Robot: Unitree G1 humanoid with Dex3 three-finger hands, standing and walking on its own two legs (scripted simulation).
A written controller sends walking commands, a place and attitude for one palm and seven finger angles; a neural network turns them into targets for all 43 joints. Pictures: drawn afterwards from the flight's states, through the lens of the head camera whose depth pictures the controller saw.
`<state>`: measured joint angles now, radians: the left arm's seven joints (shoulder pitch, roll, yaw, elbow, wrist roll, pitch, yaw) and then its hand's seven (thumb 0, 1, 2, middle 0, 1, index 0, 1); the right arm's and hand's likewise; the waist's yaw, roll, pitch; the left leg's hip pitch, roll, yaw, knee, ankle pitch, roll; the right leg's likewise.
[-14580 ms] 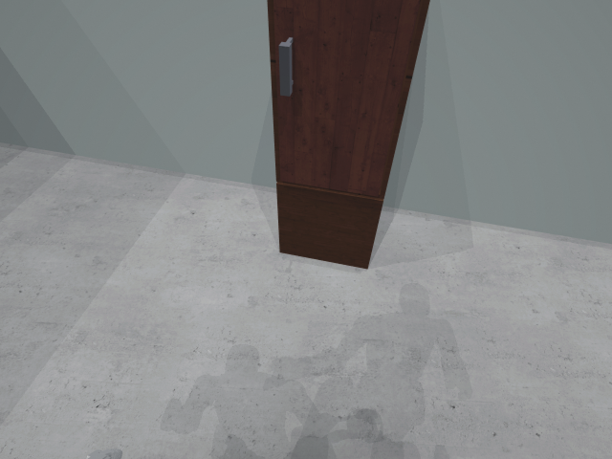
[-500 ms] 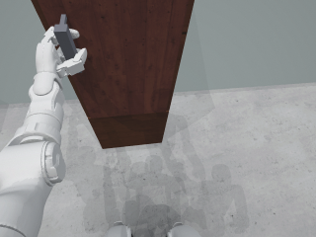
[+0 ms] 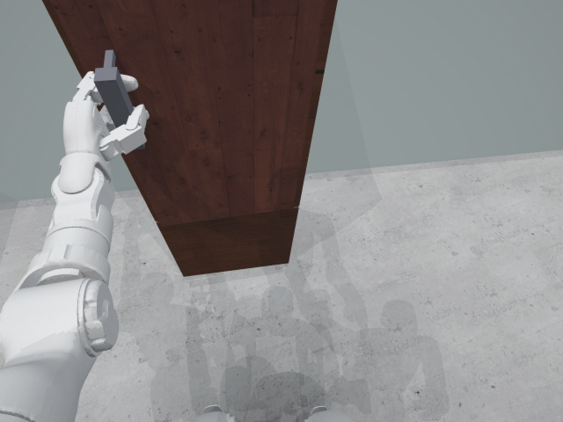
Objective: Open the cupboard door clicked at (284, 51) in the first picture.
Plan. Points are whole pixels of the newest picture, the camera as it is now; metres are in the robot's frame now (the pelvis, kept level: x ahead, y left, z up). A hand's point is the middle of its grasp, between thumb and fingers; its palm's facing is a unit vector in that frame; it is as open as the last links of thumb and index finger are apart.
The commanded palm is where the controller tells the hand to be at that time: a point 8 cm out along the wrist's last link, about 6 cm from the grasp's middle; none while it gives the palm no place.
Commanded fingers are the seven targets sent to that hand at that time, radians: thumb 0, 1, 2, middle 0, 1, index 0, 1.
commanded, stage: pull the door open along its arc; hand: left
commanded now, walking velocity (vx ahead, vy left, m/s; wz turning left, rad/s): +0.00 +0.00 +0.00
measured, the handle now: (123, 101) +0.56 +0.19 +0.11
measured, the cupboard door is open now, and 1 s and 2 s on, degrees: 2 50 51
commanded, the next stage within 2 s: open thumb and fingers to let go in 0.82 s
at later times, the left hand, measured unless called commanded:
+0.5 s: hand (202, 201) +0.37 +0.07 +0.12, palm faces +0.44 -0.90 +0.06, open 6.8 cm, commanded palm +0.31 +0.09 +0.11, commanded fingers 0.00 0.90 0.90 -0.40 -1.35 -0.40 -1.35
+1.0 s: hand (265, 236) +0.32 +0.00 +0.12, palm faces +0.34 -0.94 -0.06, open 6.9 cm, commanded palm +0.28 +0.04 +0.11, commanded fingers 0.00 0.55 0.75 -0.38 -1.31 -0.38 -1.31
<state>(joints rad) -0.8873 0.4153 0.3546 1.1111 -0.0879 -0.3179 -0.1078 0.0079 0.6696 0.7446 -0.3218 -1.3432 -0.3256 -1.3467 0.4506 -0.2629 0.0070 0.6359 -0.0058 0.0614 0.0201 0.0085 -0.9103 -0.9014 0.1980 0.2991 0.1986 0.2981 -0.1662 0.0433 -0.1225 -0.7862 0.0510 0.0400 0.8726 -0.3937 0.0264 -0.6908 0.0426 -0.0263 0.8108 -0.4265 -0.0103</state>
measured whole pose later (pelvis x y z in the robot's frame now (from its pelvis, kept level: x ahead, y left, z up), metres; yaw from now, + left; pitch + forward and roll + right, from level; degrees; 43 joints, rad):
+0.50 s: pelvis +0.00 -0.01 +0.01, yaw +3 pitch +9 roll -1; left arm -0.29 -0.16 -0.06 0.31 0.05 -0.07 0.61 0.03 0.62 0.75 -0.26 -1.29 -0.29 -1.29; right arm 0.20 -0.19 -0.01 0.59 -0.05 0.03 0.07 0.01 -0.91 -0.90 0.20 0.30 0.20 0.30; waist -0.02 0.04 -0.13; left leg -0.57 0.02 0.02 0.80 -0.38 0.01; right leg -0.48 0.01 -0.05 0.77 -0.45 -0.02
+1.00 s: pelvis +0.00 -0.05 +0.02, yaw +6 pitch +3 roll +1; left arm -0.11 -0.12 -0.30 0.15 0.02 0.06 0.62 0.02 0.56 0.75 -0.30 -1.28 -0.31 -1.32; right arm 0.16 -0.19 0.01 0.65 -0.05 0.08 0.03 0.02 -0.91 -0.90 0.20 0.30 0.20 0.30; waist -0.02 0.06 -0.07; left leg -0.42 0.02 -0.04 0.71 -0.33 -0.03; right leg -0.32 0.03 -0.11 0.71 -0.44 -0.07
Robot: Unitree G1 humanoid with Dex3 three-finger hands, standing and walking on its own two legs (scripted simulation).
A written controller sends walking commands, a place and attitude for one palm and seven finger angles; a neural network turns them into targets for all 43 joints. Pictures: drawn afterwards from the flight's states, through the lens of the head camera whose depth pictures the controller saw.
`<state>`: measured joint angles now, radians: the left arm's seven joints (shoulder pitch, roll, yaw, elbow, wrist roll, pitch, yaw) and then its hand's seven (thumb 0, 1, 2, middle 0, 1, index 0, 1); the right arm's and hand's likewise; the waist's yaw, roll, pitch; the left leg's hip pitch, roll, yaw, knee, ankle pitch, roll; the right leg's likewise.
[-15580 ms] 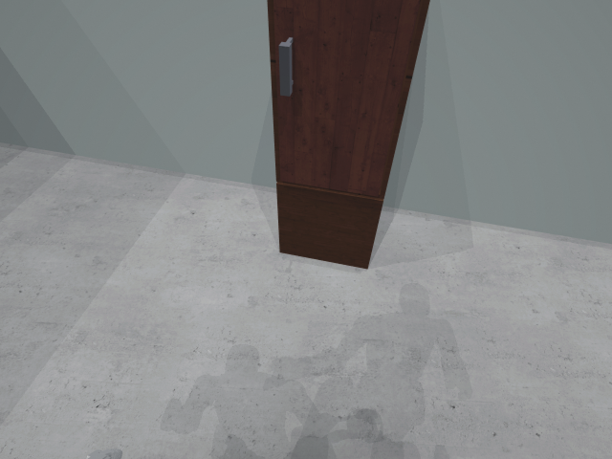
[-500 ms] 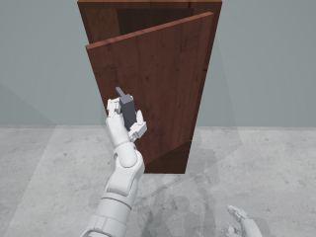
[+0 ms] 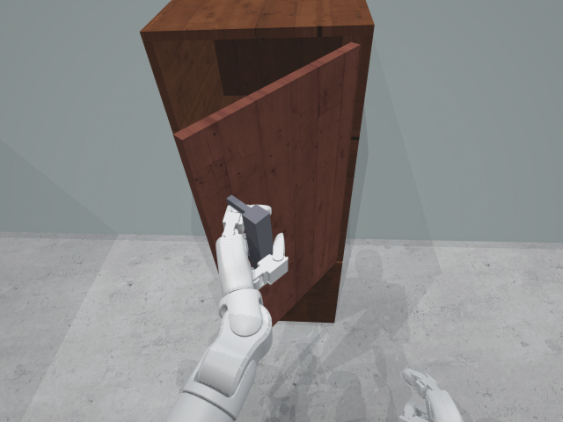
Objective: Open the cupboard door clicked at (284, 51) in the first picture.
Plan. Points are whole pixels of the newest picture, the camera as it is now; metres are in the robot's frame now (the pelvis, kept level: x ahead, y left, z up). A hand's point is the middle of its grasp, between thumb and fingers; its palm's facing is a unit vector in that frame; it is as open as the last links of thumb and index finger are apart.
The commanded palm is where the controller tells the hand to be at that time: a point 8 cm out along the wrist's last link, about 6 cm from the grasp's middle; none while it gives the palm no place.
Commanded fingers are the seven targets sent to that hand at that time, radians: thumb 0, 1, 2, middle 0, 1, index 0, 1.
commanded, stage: open thumb and fingers to let go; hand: left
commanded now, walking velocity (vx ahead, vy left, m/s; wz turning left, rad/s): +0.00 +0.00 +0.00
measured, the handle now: (249, 235) +0.36 +0.06 +0.09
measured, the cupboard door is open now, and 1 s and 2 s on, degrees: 50 51 52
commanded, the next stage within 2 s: slide the hand sideways off the handle in 0.74 s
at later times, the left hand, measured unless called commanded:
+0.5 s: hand (263, 253) +0.33 +0.04 +0.09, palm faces +0.26 -0.96 -0.05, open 13.3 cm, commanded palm +0.28 +0.07 +0.09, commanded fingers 0.00 -0.50 0.30 -0.23 -0.80 -0.23 -0.80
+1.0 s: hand (269, 274) +0.30 +0.03 +0.09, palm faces -0.13 -0.99 -0.07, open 16.1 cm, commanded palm +0.28 +0.06 +0.09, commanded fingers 0.00 -0.50 0.30 -0.15 -0.30 -0.15 -0.30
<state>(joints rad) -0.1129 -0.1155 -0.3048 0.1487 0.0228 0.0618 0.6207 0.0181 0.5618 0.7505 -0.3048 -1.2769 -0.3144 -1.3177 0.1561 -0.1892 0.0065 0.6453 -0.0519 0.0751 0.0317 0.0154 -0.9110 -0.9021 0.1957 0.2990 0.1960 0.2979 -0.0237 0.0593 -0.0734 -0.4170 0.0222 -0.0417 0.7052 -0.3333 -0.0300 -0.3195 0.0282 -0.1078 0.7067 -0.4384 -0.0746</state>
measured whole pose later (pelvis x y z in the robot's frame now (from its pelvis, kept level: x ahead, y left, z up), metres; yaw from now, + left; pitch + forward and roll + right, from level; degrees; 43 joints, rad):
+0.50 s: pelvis +0.00 +0.02 +0.00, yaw -1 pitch +4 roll +0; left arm -0.16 -0.13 -0.28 0.22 0.04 0.01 0.63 0.00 -0.37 0.36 -0.31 -1.15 -0.31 -1.15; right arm 0.17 -0.17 0.00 0.63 -0.04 0.06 0.03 0.02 -0.91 -0.90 0.20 0.30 0.20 0.30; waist -0.01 0.05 -0.08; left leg -0.47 0.01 -0.02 0.74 -0.34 -0.02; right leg -0.38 0.01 -0.09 0.75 -0.44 -0.06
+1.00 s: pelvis -0.03 +0.03 -0.01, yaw +0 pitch +4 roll +0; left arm -0.24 -0.03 -0.31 0.31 -0.01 -0.13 0.26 -0.01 -0.50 0.30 -0.24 -0.39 -0.15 -0.42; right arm 0.21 -0.19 0.01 0.59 -0.01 0.05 0.01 0.01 -0.91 -0.90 0.20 0.30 0.20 0.30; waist -0.01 0.05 -0.06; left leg -0.53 -0.01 -0.02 0.78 -0.32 0.00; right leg -0.43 -0.01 -0.09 0.79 -0.43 -0.04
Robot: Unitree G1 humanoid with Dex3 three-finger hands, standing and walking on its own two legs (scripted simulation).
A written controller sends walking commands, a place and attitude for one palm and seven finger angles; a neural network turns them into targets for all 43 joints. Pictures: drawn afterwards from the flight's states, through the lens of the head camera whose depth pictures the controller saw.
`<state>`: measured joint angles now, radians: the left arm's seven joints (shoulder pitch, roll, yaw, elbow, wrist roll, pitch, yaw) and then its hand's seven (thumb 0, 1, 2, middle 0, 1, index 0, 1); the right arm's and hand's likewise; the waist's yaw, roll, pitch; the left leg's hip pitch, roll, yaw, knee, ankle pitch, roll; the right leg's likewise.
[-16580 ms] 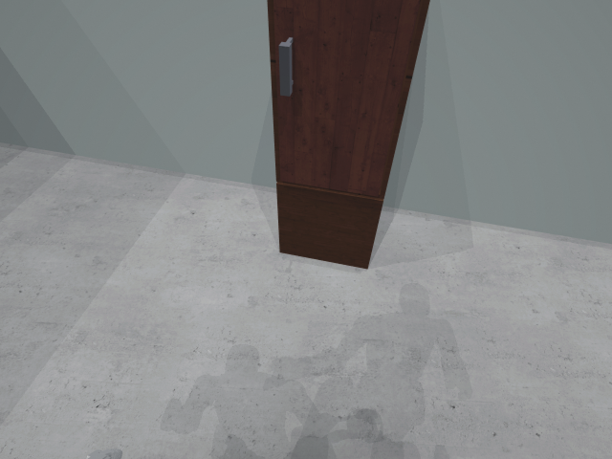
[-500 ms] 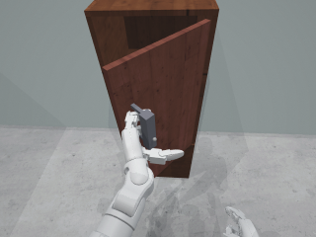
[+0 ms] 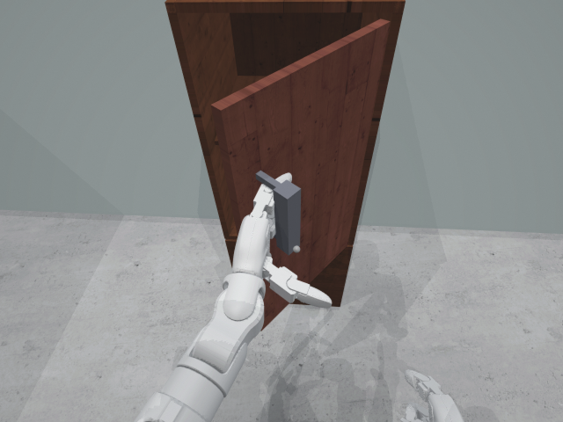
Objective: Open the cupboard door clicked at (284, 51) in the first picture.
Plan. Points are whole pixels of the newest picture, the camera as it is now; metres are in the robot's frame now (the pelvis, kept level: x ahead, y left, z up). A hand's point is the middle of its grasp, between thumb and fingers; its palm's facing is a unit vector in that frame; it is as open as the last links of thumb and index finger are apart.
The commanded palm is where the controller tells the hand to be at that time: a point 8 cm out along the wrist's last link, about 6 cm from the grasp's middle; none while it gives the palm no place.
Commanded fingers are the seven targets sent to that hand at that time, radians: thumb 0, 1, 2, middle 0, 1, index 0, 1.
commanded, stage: slide the hand sideways off the handle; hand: left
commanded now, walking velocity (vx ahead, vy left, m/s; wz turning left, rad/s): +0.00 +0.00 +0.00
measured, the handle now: (276, 212) +0.39 +0.03 +0.10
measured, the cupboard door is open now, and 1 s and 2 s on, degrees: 51 52 52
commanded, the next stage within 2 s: draw the hand back to the body in 1.04 s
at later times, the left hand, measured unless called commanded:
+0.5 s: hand (280, 268) +0.29 +0.02 +0.10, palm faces -0.13 -0.99 +0.02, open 16.3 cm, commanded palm +0.26 +0.08 +0.10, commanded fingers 0.00 -0.50 0.30 -0.15 -0.30 -0.15 -0.30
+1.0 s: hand (240, 296) +0.25 +0.07 +0.10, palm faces -0.06 -1.00 +0.00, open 16.3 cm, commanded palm +0.22 +0.12 +0.10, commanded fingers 0.00 -0.50 0.30 -0.15 -0.30 -0.15 -0.30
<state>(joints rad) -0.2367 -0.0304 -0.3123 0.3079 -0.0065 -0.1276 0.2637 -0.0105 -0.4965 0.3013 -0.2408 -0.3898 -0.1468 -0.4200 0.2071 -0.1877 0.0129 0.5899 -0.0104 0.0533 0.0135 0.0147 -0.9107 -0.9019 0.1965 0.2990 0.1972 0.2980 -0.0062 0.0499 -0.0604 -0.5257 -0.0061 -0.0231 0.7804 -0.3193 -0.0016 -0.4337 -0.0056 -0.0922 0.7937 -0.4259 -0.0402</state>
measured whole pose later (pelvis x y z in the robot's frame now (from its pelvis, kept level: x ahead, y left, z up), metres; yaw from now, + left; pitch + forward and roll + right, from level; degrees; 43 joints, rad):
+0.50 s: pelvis +0.01 +0.01 +0.01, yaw -3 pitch +2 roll +0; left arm 0.06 -0.02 -0.28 0.07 -0.02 -0.15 0.20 -0.01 -0.50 0.30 -0.16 -0.31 -0.15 -0.30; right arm 0.23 -0.20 0.02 0.53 0.00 0.03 0.02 0.02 -0.91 -0.90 0.20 0.30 0.20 0.30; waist -0.01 0.03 -0.06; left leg -0.42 0.01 0.03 0.71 -0.32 0.01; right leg -0.35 0.01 -0.04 0.72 -0.40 -0.03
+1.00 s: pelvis +0.03 +0.00 +0.00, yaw -2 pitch +4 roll +0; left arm 0.42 0.06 -0.21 -0.29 -0.05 -0.11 0.06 -0.01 -0.50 0.30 -0.17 -0.31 -0.16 -0.31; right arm 0.23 -0.20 0.04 0.44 0.00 0.00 0.01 0.02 -0.91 -0.90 0.20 0.30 0.20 0.30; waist 0.01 0.04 -0.08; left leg -0.46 0.01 0.01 0.78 -0.38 0.00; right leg -0.38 0.01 -0.06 0.78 -0.47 -0.04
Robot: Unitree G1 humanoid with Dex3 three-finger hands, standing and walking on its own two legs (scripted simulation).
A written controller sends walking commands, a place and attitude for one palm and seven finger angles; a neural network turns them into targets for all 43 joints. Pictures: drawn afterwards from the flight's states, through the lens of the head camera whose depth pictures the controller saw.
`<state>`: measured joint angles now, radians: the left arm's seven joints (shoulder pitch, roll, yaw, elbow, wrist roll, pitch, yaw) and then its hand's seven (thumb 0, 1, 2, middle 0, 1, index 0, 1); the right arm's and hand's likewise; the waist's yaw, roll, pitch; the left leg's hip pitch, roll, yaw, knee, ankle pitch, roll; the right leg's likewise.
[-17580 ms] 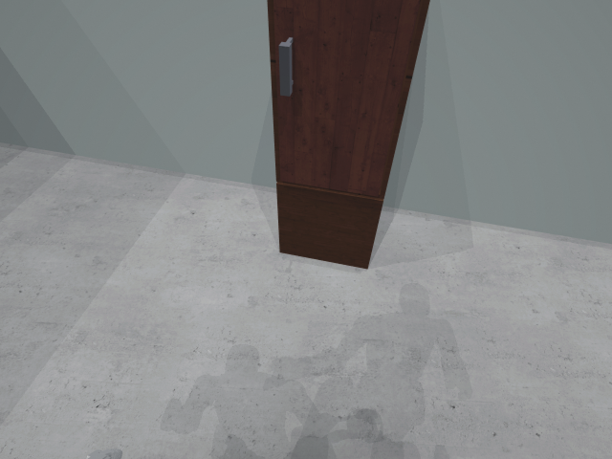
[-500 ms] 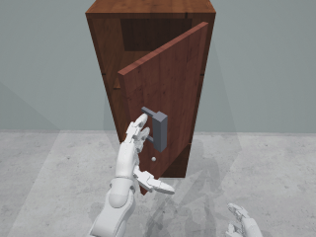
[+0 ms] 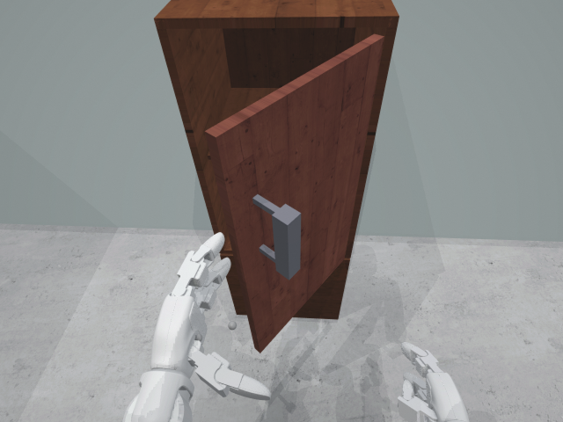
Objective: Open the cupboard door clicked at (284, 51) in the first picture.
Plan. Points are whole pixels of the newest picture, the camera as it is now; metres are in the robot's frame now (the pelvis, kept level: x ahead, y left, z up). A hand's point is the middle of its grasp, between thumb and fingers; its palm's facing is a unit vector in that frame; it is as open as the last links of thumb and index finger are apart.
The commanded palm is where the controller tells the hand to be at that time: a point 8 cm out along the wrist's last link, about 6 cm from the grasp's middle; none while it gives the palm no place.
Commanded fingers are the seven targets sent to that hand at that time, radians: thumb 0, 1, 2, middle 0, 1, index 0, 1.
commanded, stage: slide the hand sideways off the handle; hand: left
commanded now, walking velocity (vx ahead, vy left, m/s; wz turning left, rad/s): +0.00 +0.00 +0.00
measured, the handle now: (275, 236) +0.35 +0.04 +0.10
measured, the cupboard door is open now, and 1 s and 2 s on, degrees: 52 52 52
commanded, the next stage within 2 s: draw the hand back to the body in 0.04 s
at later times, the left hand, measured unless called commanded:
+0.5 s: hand (184, 338) +0.19 +0.12 +0.12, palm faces -0.02 -1.00 -0.05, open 16.3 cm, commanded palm +0.16 +0.18 +0.13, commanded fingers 0.00 -0.50 0.30 -0.15 -0.30 -0.15 -0.30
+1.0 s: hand (77, 321) +0.19 +0.22 +0.15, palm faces +0.25 -0.92 -0.31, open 13.2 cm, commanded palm +0.15 +0.27 +0.17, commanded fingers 0.00 0.34 0.66 -0.18 -0.30 -0.18 -0.30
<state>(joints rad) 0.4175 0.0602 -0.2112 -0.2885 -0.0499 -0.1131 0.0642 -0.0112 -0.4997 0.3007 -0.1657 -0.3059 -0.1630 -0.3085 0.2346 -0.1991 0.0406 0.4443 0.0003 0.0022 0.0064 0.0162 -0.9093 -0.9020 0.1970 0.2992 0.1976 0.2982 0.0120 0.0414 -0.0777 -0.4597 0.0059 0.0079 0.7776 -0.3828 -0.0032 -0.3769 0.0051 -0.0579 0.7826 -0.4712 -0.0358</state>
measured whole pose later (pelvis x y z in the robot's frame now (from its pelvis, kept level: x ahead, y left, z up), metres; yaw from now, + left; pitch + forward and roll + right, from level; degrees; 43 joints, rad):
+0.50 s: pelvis -0.01 +0.00 +0.00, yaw +1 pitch +2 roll +0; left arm 0.47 0.16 -0.04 -0.38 -0.17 -0.08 -0.07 -0.01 -0.50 0.30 -0.15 -0.30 -0.15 -0.30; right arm 0.27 -0.23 0.05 0.49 0.03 -0.12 -0.05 0.02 -0.91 -0.90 0.20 0.30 0.20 0.30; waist 0.02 0.06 -0.09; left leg -0.44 0.02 -0.01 0.77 -0.37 -0.01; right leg -0.34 0.02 -0.07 0.75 -0.45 -0.04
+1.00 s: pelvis +0.00 +0.03 +0.03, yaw -1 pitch -3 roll -1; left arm 0.51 0.28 0.11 -0.43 -0.04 -0.07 0.10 0.00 0.01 0.52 -0.17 -0.30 -0.17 -0.30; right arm 0.20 -0.21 0.06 0.59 -0.01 -0.12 -0.09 0.02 -0.91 -0.90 0.20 0.30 0.20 0.30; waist 0.06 0.05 0.02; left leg -0.18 -0.01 0.03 0.49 -0.25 0.03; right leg -0.08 0.00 -0.04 0.44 -0.30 0.00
